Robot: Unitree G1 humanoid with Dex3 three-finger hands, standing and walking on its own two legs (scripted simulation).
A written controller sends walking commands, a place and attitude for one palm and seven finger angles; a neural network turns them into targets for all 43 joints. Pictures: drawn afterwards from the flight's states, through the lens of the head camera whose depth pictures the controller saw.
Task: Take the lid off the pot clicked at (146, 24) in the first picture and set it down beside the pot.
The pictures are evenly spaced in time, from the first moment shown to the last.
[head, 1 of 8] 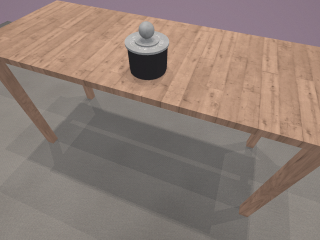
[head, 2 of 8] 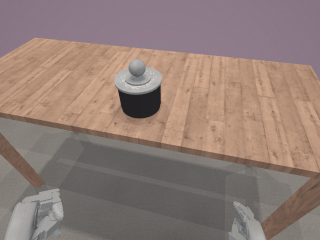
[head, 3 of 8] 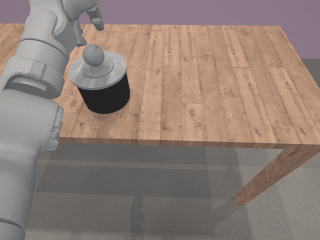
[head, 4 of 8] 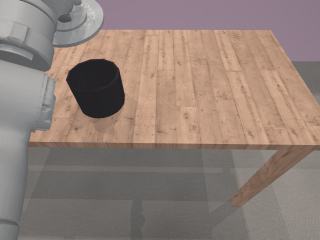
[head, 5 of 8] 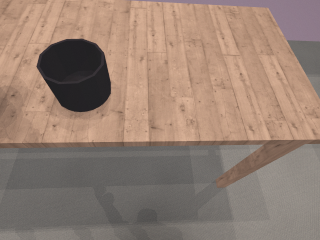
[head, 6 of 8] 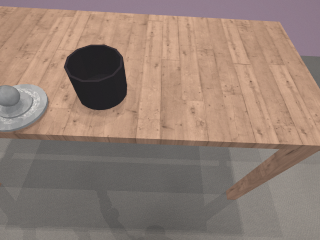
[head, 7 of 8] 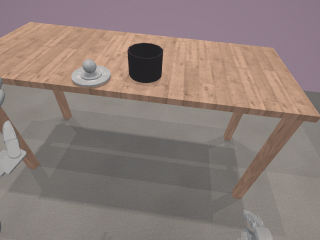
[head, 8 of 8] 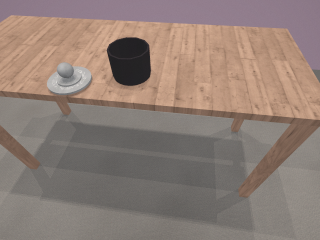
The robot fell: no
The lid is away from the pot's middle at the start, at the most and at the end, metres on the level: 0.00 0.25 0.23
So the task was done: yes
